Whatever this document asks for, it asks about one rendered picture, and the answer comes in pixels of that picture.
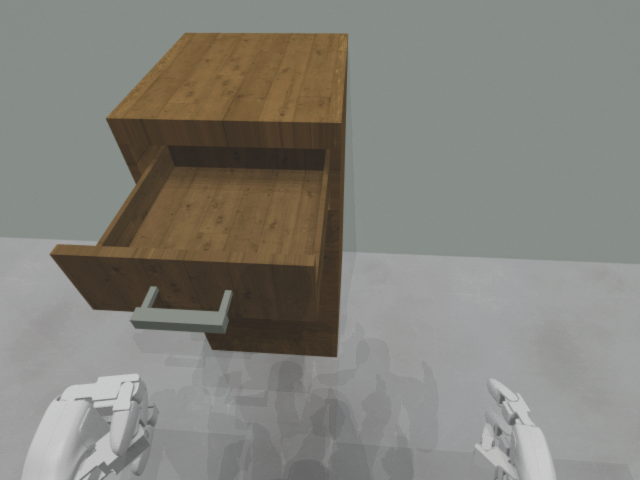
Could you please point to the cabinet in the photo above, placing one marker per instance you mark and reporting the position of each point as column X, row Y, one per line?
column 261, row 90

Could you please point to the robot left hand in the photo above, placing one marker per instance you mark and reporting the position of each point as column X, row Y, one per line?
column 109, row 416

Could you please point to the robot right hand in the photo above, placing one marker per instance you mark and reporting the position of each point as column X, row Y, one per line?
column 523, row 446

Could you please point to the handle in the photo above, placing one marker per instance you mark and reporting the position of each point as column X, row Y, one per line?
column 145, row 317

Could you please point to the drawer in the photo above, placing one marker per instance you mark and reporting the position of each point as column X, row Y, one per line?
column 205, row 219

